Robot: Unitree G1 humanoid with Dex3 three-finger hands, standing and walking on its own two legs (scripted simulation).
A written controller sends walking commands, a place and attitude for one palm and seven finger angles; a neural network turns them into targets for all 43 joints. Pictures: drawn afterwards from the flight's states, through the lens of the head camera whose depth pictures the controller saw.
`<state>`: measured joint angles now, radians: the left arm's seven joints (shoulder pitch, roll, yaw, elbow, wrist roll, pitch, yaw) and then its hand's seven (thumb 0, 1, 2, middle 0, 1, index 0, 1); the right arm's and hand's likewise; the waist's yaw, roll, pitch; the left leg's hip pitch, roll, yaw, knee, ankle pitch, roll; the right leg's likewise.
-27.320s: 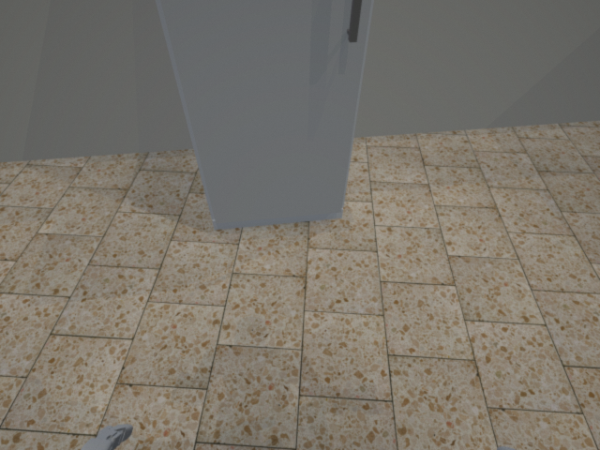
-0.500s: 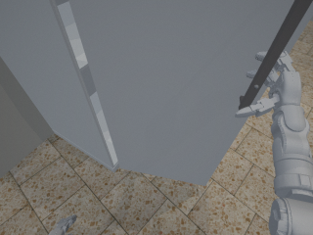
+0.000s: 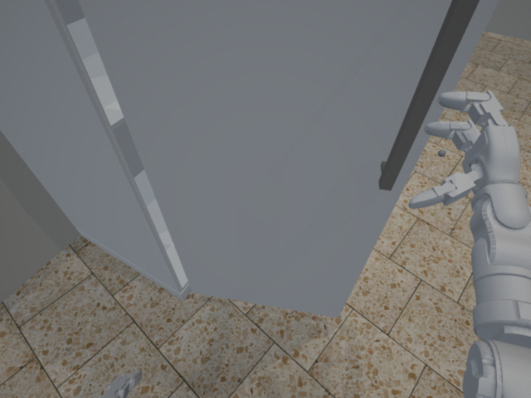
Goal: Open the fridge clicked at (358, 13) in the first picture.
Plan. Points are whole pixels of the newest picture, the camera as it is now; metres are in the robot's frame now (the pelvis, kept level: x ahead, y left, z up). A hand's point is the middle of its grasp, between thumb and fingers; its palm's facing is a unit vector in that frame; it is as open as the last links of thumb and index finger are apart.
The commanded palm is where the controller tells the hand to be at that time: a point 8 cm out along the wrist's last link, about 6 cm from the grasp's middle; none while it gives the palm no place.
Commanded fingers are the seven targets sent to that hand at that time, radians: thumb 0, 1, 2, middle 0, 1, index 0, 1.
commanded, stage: slip the hand off the handle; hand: right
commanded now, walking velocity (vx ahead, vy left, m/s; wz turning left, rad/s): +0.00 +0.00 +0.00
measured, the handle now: (424, 81) +0.48 -0.17 +0.25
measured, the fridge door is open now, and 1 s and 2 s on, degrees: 69 69 69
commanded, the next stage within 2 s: draw the hand back to the body in 1.06 s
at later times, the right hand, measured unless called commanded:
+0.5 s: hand (445, 194) +0.35 -0.19 +0.17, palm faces +0.09 +0.99 -0.13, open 14.7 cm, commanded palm +0.31 -0.24 +0.19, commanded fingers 0.00 0.55 -0.20 0.25 1.15 0.25 1.15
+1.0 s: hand (454, 225) +0.30 -0.18 +0.18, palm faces +0.13 +0.98 -0.15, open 14.7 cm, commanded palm +0.27 -0.23 +0.19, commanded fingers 0.00 0.55 -0.20 0.25 1.15 0.25 1.15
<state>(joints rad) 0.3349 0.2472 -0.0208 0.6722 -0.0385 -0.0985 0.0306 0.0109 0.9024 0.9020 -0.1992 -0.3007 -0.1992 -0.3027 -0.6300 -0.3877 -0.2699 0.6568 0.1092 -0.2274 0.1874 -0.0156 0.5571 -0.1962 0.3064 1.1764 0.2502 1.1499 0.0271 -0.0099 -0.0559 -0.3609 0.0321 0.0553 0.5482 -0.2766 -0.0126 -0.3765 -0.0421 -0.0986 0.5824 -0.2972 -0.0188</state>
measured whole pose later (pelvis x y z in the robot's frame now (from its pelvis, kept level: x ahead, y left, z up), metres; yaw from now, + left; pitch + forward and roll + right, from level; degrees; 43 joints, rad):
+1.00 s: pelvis -0.02 +0.04 +0.00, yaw -2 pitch -1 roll +0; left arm 0.21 0.25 -0.06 0.66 -0.04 -0.17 0.07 0.01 0.90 0.90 -0.20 -0.30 -0.20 -0.30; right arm -0.21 -0.32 -0.23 0.15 0.19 -0.12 0.18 -0.02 0.56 -0.20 0.26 1.15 0.25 1.15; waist -0.05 -0.04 -0.03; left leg -0.26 0.00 0.10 0.54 -0.28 0.03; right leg -0.28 -0.07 -0.05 0.55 -0.26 0.02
